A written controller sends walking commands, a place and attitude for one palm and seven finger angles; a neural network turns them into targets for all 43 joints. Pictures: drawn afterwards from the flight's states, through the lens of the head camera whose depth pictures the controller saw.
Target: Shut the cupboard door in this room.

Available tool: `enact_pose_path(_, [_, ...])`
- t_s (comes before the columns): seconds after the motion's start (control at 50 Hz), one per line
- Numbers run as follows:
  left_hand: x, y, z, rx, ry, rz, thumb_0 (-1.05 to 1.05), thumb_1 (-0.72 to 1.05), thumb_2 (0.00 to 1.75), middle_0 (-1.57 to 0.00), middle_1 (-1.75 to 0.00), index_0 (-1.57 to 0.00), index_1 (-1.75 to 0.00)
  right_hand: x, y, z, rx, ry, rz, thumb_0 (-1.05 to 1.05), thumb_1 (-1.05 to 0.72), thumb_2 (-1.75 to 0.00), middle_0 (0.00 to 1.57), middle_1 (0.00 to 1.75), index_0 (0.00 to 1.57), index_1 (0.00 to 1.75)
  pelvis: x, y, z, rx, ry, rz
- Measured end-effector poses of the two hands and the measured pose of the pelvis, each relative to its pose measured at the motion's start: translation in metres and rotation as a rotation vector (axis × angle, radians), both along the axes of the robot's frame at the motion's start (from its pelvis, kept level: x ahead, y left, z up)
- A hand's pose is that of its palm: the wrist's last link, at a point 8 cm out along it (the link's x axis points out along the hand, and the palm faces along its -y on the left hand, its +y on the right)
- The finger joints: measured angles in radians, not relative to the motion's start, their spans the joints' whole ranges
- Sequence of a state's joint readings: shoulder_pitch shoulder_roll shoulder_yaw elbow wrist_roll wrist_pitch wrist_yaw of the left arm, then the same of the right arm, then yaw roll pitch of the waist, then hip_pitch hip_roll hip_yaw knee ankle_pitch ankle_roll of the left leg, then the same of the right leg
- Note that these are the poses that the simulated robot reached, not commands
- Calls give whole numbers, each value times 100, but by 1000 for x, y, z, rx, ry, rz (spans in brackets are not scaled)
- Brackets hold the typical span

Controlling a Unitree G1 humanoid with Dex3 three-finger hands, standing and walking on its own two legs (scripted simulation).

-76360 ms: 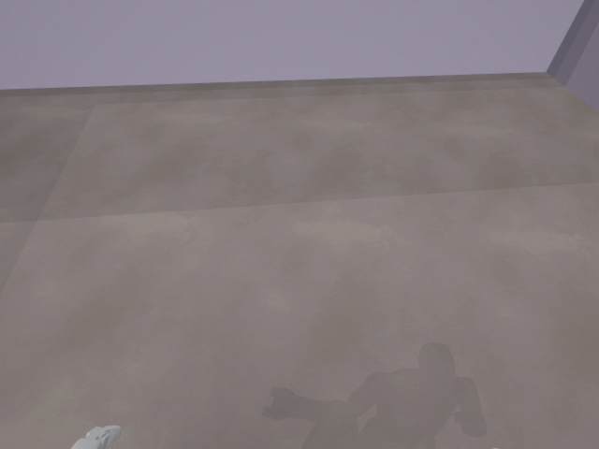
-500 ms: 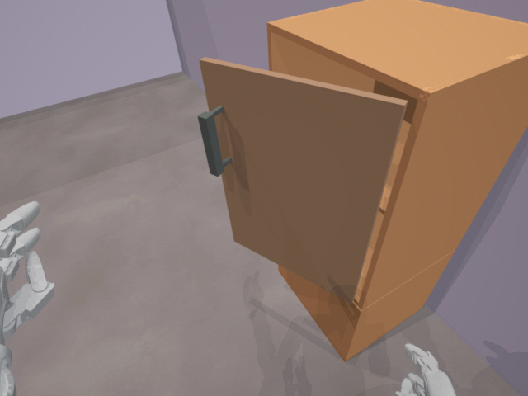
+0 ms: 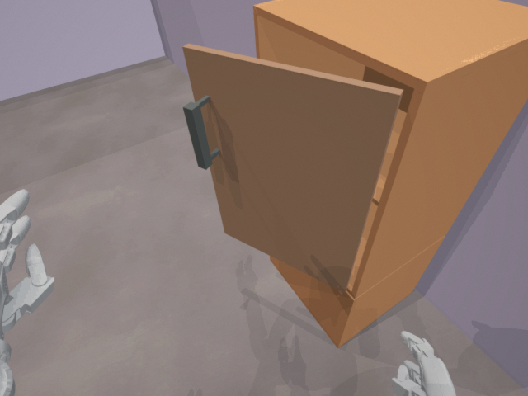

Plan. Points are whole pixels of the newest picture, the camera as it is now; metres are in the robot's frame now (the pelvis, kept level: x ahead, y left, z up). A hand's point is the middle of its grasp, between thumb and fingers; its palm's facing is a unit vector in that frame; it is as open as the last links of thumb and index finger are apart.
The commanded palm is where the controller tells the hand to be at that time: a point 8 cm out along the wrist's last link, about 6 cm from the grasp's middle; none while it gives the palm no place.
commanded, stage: step back with the hand held close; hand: left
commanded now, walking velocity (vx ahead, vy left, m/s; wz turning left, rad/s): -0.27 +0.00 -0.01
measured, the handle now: (205, 132) +0.62 +0.19 +0.07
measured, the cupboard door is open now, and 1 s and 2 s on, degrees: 26 26 26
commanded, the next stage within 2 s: stop stepping back and stand still in 0.88 s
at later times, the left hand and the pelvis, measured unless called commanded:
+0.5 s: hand out of the picture +0.11 +0.29 +0.15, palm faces +0.43 -0.77 -0.48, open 7.4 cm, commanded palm +0.05 +0.32 +0.18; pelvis -0.09 +0.02 -0.01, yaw +0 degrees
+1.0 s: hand out of the picture -0.02 +0.28 +0.18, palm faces +0.47 -0.73 -0.49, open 7.4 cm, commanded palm -0.10 +0.32 +0.18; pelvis -0.22 +0.01 -0.03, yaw +5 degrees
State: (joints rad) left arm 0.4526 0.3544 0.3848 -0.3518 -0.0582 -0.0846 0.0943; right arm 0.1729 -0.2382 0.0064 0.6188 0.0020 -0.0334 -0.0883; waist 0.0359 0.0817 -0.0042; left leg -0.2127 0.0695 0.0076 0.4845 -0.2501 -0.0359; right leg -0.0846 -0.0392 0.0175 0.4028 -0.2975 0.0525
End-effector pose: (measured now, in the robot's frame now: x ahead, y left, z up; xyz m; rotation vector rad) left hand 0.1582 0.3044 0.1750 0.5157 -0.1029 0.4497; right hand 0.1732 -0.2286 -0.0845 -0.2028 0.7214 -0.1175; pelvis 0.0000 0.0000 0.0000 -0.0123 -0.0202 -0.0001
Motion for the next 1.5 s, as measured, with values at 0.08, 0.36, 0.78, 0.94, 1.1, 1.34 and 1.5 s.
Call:
enact_pose_path(0.08, [2, 4, -1, 28, 30, -43, 1, 89, 90, -21, -31, -21, -31, -9, 0, -2, -15, 38, -43, 1, -90, -90, 20, 30, 20, 30, -6, 10, -1, 3, 23, -8])
enact_pose_path(0.36, [-41, 26, 7, 78, -34, -88, 1, 89, 90, -22, -31, -22, -31, -66, 16, 10, -30, 18, -91, 1, -90, -90, 20, 30, 20, 30, -56, 28, -4, 1, 23, -34])
enact_pose_path(0.78, [-161, 7, 16, 89, -256, -47, 1, 89, 90, -22, -31, -22, -31, -170, 0, -8, -81, 10, -22, 1, -90, -90, 20, 30, 20, 30, -148, 13, -17, -16, -28, 16])
enact_pose_path(0.94, [-189, 13, 18, 158, -250, -106, 1, 89, 90, -22, -31, -22, -31, -218, 6, -8, -59, -8, -46, 1, -90, -90, 20, 30, 20, 30, -198, 11, -23, -38, -34, 63])
enact_pose_path(1.1, [-270, 21, 20, 203, -324, -140, 1, 88, 90, -22, -31, -22, -31, -278, 9, -17, -105, 26, -72, 1, -90, -90, 20, 30, 20, 30, -249, 34, -39, 12, -55, -76])
enact_pose_path(1.34, [-316, 20, 4, -75, -241, -138, 1, 89, 90, -21, -31, -21, -30, -419, 37, 11, -8, 62, -115, 2, -90, -90, 21, 30, 20, 30, -335, 26, -2, -50, 22, -35])
enact_pose_path(1.5, [-386, 7, 51, 208, -342, -233, 1, 88, 90, -22, -31, -22, -31, -466, 7, -6, -61, 155, -148, 1, -90, -90, 21, 30, 20, 30, -382, 24, -9, 5, 22, -77])
